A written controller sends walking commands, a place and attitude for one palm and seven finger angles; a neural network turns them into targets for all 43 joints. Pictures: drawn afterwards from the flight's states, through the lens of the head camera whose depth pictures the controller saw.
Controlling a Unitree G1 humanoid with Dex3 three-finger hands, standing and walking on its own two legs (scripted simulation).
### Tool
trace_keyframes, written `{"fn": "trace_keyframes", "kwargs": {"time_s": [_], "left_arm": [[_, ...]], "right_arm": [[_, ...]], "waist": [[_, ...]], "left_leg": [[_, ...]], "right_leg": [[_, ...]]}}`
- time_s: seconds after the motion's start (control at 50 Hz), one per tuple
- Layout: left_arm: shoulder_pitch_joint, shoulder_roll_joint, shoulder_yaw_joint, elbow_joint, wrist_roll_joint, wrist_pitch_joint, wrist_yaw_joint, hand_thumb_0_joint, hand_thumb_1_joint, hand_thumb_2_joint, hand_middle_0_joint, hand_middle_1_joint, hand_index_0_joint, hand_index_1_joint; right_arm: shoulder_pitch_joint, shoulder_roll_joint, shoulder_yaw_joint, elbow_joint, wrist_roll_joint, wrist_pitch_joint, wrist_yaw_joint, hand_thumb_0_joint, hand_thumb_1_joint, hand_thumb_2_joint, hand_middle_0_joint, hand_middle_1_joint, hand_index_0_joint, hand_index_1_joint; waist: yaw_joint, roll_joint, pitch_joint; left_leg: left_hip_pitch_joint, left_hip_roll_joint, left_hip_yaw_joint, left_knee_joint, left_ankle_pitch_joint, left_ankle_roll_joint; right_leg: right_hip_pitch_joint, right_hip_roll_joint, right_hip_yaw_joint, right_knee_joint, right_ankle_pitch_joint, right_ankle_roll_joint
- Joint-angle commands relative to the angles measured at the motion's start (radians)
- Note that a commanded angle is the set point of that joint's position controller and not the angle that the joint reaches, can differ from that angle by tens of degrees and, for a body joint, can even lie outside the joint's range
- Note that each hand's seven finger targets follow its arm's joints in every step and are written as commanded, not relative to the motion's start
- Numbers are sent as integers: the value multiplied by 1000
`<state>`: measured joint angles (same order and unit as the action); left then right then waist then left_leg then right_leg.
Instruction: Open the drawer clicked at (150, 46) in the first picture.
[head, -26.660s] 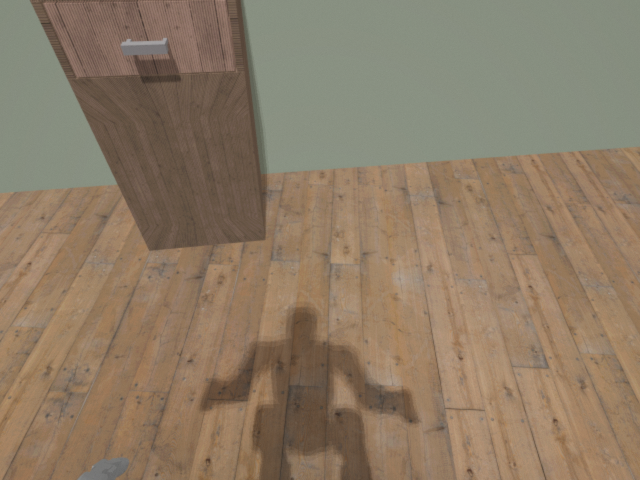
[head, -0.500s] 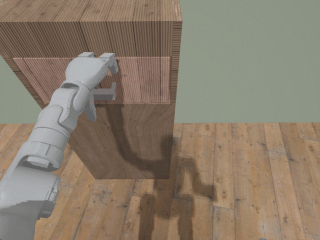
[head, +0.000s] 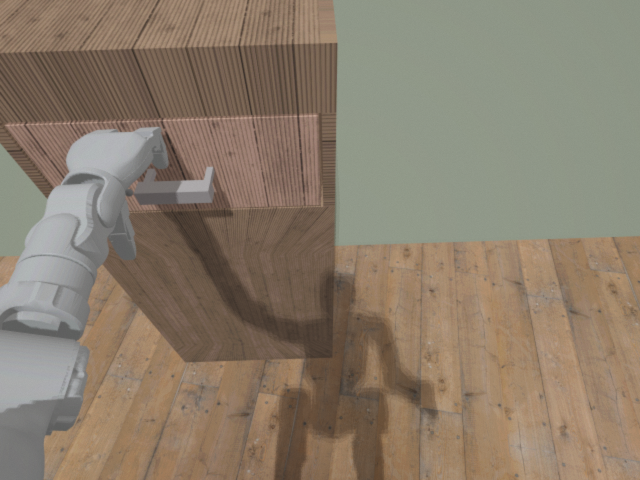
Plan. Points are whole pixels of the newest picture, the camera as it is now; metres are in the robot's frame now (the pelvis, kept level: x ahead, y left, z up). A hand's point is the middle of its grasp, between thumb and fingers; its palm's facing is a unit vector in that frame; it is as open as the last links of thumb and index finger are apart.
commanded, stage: re-aim the fingers above the handle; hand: left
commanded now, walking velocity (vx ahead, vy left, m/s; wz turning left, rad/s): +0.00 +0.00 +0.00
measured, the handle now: (177, 182) +0.52 +0.21 +0.06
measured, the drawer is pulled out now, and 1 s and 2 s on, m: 0.00 0.00 0.00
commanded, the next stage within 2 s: lower the fingers behind the handle in 0.50 s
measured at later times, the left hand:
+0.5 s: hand (161, 171) +0.48 +0.20 +0.13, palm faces +0.00 -0.01 -1.00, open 13.3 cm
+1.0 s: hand (153, 194) +0.48 +0.23 +0.09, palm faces -0.01 -0.06 -1.00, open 13.8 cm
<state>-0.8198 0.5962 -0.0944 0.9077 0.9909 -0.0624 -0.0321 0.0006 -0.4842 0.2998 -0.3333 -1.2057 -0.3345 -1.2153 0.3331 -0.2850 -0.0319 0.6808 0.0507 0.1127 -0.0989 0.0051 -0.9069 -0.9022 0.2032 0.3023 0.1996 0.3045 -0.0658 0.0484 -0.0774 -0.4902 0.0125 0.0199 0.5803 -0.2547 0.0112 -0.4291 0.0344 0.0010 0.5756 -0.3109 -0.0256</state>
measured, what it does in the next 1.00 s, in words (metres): stands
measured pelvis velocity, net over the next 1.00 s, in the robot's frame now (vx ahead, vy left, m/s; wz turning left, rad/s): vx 0.01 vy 0.01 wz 0.00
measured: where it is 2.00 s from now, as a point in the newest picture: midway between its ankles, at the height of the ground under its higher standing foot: outside the picture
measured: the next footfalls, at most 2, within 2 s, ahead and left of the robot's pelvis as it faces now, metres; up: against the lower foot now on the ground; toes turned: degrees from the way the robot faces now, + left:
none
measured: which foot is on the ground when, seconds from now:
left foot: down 0.00-1.00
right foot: down 0.00-1.00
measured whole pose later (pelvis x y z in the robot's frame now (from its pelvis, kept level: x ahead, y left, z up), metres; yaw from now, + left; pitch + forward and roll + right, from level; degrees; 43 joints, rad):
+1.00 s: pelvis +0.01 +0.01 -0.01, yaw +0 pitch +13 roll -1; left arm -0.75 0.55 -0.04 0.80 1.01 -0.18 0.10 0.00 -0.48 0.30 -0.38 -1.23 -0.32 -1.20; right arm 0.34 -0.29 -0.07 0.71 0.03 0.11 -0.06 0.01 -0.91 -0.90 0.20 0.30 0.20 0.30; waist -0.07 0.04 -0.10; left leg -0.59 0.01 0.02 0.67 -0.30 0.02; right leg -0.51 0.03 0.00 0.63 -0.35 -0.01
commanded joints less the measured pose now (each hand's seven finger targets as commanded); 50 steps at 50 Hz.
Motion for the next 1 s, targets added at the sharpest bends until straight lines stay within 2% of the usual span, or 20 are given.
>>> {"fn": "trace_keyframes", "kwargs": {"time_s": [0.0,0.08,0.14,0.18,0.2,0.22,0.26,0.36,0.48,0.54,0.6,0.62,0.64,0.72,0.76,0.82,0.88,0.92,0.96,0.98], "left_arm": [[-559,142,30,-375,-43,-120,43,0,-500,300,-300,-1200,-300,-1200],[-563,243,144,-376,-41,-120,129,0,-500,300,-300,-1200,-300,-1200],[-545,325,226,-298,-10,-54,209,0,-500,300,-300,-1200,-300,-1200],[-495,330,232,-240,14,15,235,0,-500,300,-300,-1200,-300,-1200],[-493,329,229,-254,16,36,239,0,-500,300,-300,-1200,-300,-1200],[-488,350,243,-226,21,56,241,0,-500,300,-300,-1200,-300,-1200],[-515,351,217,-198,30,98,241,0,-500,300,-300,-1200,-300,-1200],[-502,371,212,-139,38,137,206,0,-500,300,-300,-1200,-300,-1200],[-474,371,201,-89,19,92,131,0,-500,300,-300,-1200,-300,-1200],[-464,357,188,-86,24,54,114,0,-500,300,-300,-1200,-300,-1200],[-441,315,161,-89,33,25,109,0,-500,300,-300,-1200,-300,-1200],[-451,299,151,-99,36,11,104,0,-500,300,-300,-1200,-300,-1200],[-438,272,131,-118,35,0,100,0,-500,300,-300,-1200,-300,-1200],[-474,159,45,-222,3,-55,76,0,-500,300,-300,-1200,-300,-1200],[-488,163,52,-271,-11,-78,77,0,-500,300,-300,-1200,-300,-1200],[-545,233,112,-320,-20,-115,100,0,-500,300,-300,-1200,-300,-1200],[-509,274,179,-368,-7,-130,157,0,-500,300,-300,-1200,-300,-1200],[-467,288,213,-341,3,-111,199,0,-500,300,-300,-1200,-300,-1200],[-418,222,178,-252,12,-59,236,0,-500,300,-300,-1200,-300,-1200],[-423,228,182,-260,19,-39,247,0,-500,300,-300,-1200,-300,-1200]], "right_arm": [[26,-121,-62,-85,-10,-46,-8,0,-900,-900,200,300,200,300],[37,-126,-64,-57,-11,-42,13,0,-900,-900,200,300,200,300],[25,-127,-58,-47,-15,-36,33,0,-900,-900,200,300,200,300],[4,-125,-51,-54,-17,-29,42,0,-900,-900,200,300,200,300],[-5,-124,-50,-61,-15,-26,46,0,-900,-900,200,300,200,300],[-13,-128,-48,-60,-14,-21,44,0,-900,-900,200,300,200,300],[-31,-130,-40,-61,-6,-13,38,0,-900,-900,200,300,200,300],[-64,-123,-23,-80,1,-5,14,0,-900,-900,200,300,200,300],[-65,-121,-11,-104,6,-8,-13,0,-900,-900,200,300,200,300],[-55,-123,-13,-108,4,-13,-15,0,-900,-900,200,300,200,300],[-32,-125,-22,-108,0,-20,-9,0,-900,-900,200,300,200,300],[-22,-129,-28,-105,-1,-21,-6,0,-900,-900,200,300,200,300],[-13,-129,-33,-109,-1,-23,-3,0,-900,-900,200,300,200,300],[26,-132,-56,-97,-7,-29,6,0,-900,-900,200,300,200,300],[36,-136,-67,-87,-8,-30,6,0,-900,-900,200,300,200,300],[52,-141,-72,-62,-13,-32,6,0,-900,-900,200,300,200,300],[56,-132,-76,-58,-22,-30,20,0,-900,-900,200,300,200,300],[52,-131,-75,-55,-27,-26,33,0,-900,-900,200,300,200,300],[47,-126,-73,-48,-26,-23,50,0,-900,-900,200,300,200,300],[45,-133,-75,-50,-26,-23,54,0,-900,-900,200,300,200,300]], "waist": [[-42,43,-362],[-13,67,-405],[20,73,-419],[44,50,-426],[47,46,-436],[44,-2,-434],[30,-39,-395],[34,-77,-361],[26,-128,-302],[20,-94,-296],[13,-65,-281],[0,-87,-297],[3,-54,-318],[-37,-42,-343],[-43,-7,-346],[-40,27,-371],[-1,111,-462],[17,101,-475],[13,69,-415],[8,54,-413]], "left_leg": [[286,-42,2,19,226,50],[270,-45,-12,37,298,38],[213,-43,-7,30,319,27],[183,-40,4,25,344,23],[181,-40,10,22,348,23],[164,-41,15,24,351,27],[140,-38,20,6,295,28],[132,-40,28,-24,208,36],[104,-35,31,-44,142,39],[104,-33,33,-40,133,37],[111,-32,29,-30,129,37],[120,-30,28,-21,155,40],[135,-31,29,-16,165,40],[203,-33,17,16,216,48],[235,-37,8,27,223,49],[238,-38,-3,44,248,47],[272,-41,-12,67,357,35],[266,-36,-16,78,420,27],[220,-29,-13,73,391,23],[215,-25,-13,72,380,23]], "right_leg": [[21,4,26,-75,276,-2],[21,14,5,-36,307,-12],[54,16,-5,-13,323,-17],[93,17,-12,-2,358,-18],[115,15,-12,-5,373,-15],[139,15,-7,-12,389,-12],[137,11,-7,-24,361,-2],[159,2,4,-57,290,8],[162,-11,15,-82,248,19],[143,-14,21,-83,235,18],[101,-9,20,-81,220,12],[105,-8,20,-79,241,11],[95,-7,21,-71,250,10],[48,1,19,-69,287,5],[10,7,17,-64,278,2],[-3,10,17,-48,277,-6],[5,20,3,-2,338,-17],[0,27,-12,19,357,-21],[-31,31,-26,26,327,-19],[-37,32,-27,25,321,-18]]}}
